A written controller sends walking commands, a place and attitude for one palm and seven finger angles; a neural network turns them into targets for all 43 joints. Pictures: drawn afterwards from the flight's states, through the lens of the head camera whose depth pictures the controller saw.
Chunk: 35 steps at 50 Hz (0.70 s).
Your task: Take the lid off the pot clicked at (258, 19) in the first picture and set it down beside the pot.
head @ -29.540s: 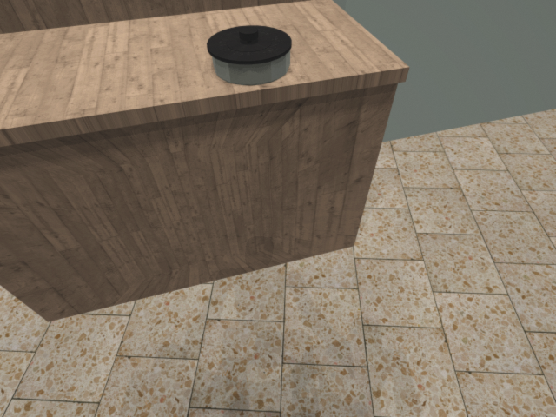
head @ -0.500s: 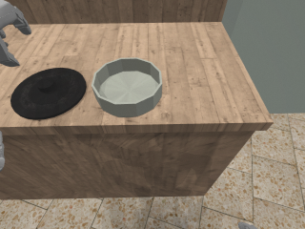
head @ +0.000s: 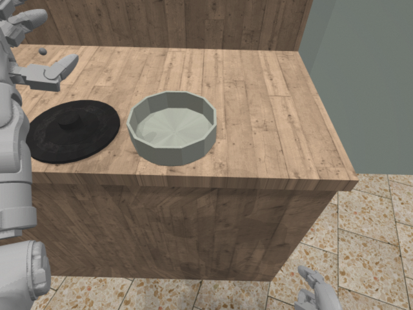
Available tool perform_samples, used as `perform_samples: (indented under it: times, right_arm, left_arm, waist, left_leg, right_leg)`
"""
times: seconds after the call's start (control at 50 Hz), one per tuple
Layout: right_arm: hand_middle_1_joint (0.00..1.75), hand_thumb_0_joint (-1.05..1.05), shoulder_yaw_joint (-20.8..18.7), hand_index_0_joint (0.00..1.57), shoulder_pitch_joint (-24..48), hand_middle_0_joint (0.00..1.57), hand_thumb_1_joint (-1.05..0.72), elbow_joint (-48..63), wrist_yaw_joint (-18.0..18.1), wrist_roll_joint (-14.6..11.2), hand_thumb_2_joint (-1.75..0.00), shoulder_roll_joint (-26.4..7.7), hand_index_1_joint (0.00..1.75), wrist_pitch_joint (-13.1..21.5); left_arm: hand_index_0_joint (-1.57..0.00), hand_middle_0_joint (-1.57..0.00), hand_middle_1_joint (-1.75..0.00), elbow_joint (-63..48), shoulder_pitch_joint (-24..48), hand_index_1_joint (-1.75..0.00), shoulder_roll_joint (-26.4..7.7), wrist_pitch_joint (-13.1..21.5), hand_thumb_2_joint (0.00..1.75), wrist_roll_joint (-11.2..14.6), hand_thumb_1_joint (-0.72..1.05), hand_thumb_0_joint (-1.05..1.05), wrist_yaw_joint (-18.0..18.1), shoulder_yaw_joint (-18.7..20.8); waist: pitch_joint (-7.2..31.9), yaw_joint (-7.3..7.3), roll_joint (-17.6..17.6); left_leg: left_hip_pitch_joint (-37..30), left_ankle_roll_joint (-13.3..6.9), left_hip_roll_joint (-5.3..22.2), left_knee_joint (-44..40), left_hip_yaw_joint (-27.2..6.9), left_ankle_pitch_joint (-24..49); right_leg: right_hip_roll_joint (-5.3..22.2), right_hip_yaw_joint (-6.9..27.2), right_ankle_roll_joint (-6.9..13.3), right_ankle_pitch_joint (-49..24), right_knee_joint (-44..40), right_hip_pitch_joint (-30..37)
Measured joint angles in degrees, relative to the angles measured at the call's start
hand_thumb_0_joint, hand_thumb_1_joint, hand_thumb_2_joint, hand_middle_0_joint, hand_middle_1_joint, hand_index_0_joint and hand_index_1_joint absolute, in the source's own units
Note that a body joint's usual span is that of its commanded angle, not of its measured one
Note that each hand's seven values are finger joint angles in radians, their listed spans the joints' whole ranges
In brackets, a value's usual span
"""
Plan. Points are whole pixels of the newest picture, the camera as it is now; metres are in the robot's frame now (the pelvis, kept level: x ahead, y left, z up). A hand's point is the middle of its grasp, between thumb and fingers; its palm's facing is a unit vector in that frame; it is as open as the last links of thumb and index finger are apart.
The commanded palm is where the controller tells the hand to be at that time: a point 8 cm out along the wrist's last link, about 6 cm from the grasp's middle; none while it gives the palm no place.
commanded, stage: draw the hand back to the body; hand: left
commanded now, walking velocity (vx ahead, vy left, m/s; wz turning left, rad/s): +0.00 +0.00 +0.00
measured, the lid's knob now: (69, 120) +0.47 +0.35 +0.10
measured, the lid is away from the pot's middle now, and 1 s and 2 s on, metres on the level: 0.23 0.23 0.23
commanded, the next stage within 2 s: step back with the hand held close in 1.50 s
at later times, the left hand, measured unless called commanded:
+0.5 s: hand (32, 80) +0.32 +0.25 +0.30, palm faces +0.54 -0.82 -0.21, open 8.8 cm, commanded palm +0.26 +0.28 +0.30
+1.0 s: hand (8, 130) +0.23 +0.23 +0.30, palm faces +0.53 -0.82 -0.23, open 7.4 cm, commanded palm +0.18 +0.27 +0.29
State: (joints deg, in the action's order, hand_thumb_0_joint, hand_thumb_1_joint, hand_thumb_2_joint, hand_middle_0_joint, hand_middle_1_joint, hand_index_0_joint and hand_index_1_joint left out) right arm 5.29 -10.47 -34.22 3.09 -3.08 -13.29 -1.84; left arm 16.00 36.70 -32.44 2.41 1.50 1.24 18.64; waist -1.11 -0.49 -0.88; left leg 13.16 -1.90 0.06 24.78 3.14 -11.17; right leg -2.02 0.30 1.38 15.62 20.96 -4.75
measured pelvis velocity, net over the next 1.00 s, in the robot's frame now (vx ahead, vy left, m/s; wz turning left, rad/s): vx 0.00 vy -0.03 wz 0.01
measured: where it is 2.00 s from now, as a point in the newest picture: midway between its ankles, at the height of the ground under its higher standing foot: outside the picture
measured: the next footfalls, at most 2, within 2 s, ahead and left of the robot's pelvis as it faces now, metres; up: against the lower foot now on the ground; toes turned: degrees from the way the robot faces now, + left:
none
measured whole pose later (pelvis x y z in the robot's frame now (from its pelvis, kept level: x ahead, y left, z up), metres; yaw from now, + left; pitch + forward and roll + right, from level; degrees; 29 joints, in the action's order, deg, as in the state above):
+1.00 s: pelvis +0.00 -0.03 +0.00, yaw +0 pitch -5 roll +0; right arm 1.6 -8.1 -39.2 3.1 -1.2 -13.5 2.9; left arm -22.0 -1.0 -24.1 5.9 8.6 4.3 26.9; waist -1.2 -3.6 -3.8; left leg 6.8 0.0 1.4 22.0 2.4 -10.4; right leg -3.5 -0.2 3.2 15.1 18.1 1.7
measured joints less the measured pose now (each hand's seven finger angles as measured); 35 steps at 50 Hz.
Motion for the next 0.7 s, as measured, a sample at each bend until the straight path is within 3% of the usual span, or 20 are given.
perform_samples:
  times: [0.12, 0.3, 0.7]
  right_arm:
    - [0.3, 0.01, -1.8, 0.2, -1.1, 0.21, -0.91, -2.2, -0.3, 0.4, -0.9, -2.0, 0.3, 1.4]
    - [0.3, 0.01, -3.7, 0.2, -1.6, 0.2, -0.91, -4.7, 0.0, 0.1, -0.9, -4.2, 0.3, 2.1]
    - [0.3, 0.01, -3.4, 0.2, 2.9, 0.2, -0.91, -4.0, -0.1, 1.0, -0.9, -1.4, 0.3, 3.8]
  left_arm:
    - [-0.51, -0.51, -0.44, -5.4, -6.8, -0.44, 0.5, 0.1, 0.97, 2.5, -0.01, 0.0, 2.7, 4.0]
    - [-0.44, -0.43, -0.4, -11.4, -14.2, -0.4, 1.3, 0.1, 0.96, 4.2, 0.21, 0.0, 3.4, 6.1]
    - [-0.26, -0.26, -0.32, -26.6, -27.4, -0.32, 5.6, 1.4, 0.91, 6.2, 0.74, 0.01, 3.1, 8.1]
  waist:
    - [0.5, 0.41, -0.9]
    - [0.4, -0.51, -1.6]
    - [0.3, -2.69, -2.7]
  left_leg:
    - [-1.7, 0.7, 0.7, -0.7, 0.4, -0.4]
    - [-3.1, 1.7, 1.4, -1.1, -0.3, -0.6]
    - [-5.3, 2.5, 1.8, -1.9, -1.0, -0.2]
  right_leg:
    - [-0.7, 0.5, 0.6, 0.1, -0.8, 1.5]
    - [-1.5, -0.1, 1.7, 0.6, -1.2, 3.1]
    - [-2.0, -0.7, 2.6, 0.4, -1.9, 5.4]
